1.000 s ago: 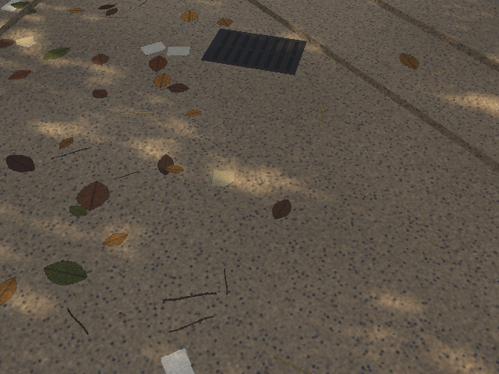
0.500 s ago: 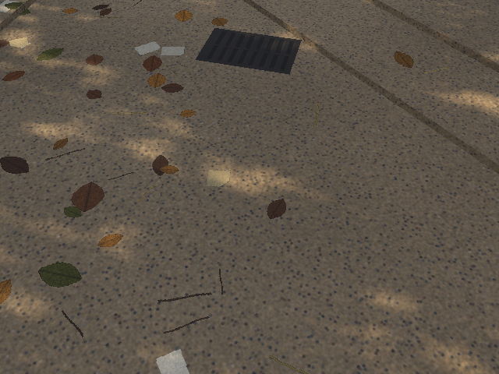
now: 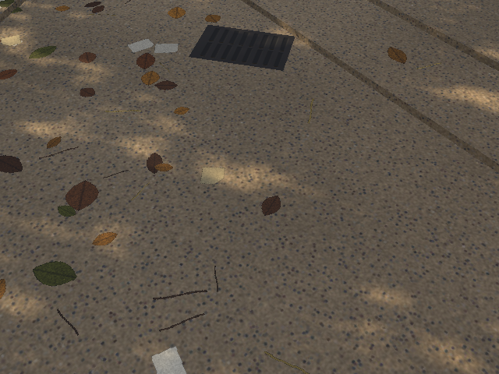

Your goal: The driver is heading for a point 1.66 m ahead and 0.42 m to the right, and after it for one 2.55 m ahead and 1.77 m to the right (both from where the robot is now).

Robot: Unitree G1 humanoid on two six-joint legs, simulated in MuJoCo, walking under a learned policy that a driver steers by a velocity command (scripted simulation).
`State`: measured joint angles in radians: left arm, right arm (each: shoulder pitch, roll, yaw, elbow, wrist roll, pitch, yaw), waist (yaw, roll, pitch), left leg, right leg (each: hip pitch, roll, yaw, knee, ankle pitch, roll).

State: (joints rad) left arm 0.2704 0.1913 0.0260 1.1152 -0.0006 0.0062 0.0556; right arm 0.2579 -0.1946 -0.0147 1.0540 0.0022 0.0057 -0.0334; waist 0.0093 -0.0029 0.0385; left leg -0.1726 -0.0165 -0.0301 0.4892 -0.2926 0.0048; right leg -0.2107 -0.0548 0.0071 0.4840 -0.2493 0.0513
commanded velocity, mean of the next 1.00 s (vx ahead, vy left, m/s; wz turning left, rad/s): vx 0.35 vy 0.00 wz -0.01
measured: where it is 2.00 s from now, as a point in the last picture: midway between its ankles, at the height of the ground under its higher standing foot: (303, 235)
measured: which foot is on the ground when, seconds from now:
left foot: down 0.00-0.30, up 0.32-0.74, down 0.76-1.00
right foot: down 0.00-0.78, up 0.80-1.00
